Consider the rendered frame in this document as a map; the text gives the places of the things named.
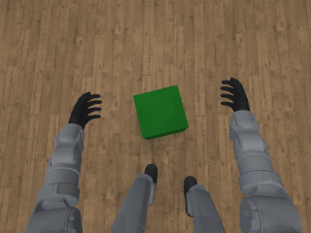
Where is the left robot thigh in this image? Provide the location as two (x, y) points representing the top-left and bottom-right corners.
(110, 178), (156, 233)

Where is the left robot shin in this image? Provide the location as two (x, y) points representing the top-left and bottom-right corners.
(134, 173), (153, 182)

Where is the robot right hand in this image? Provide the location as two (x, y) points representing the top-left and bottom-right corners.
(221, 78), (250, 112)

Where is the robot right forearm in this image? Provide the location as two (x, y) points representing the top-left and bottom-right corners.
(228, 110), (303, 233)

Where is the robot left hand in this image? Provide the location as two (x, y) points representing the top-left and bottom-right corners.
(68, 92), (102, 129)

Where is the right robot upper arm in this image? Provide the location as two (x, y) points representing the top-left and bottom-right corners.
(239, 195), (302, 233)

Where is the carton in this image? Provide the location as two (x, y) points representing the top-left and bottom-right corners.
(133, 85), (189, 140)

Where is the robot left forearm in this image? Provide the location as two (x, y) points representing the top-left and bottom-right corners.
(24, 123), (85, 233)

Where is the left robot upper arm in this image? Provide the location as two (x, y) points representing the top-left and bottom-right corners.
(26, 207), (83, 233)

